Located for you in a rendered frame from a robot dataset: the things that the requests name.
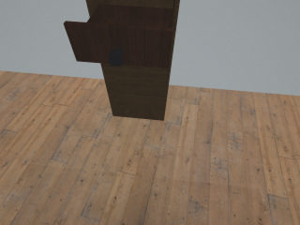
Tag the handle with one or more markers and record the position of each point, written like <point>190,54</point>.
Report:
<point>116,57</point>

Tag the drawer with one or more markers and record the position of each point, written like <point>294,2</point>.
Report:
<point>145,35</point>

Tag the cabinet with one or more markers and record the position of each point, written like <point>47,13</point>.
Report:
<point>134,91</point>

